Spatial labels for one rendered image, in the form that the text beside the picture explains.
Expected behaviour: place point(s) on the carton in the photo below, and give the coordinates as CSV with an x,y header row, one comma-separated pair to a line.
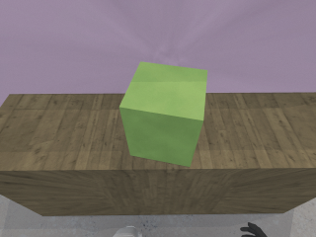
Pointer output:
x,y
162,112

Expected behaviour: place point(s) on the robot left thigh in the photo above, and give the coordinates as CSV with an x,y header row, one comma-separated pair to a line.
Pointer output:
x,y
128,232

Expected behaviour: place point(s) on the pedestal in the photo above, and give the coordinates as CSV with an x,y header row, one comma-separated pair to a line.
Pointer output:
x,y
67,155

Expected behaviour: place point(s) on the robot right hand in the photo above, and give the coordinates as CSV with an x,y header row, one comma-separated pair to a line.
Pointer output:
x,y
254,229

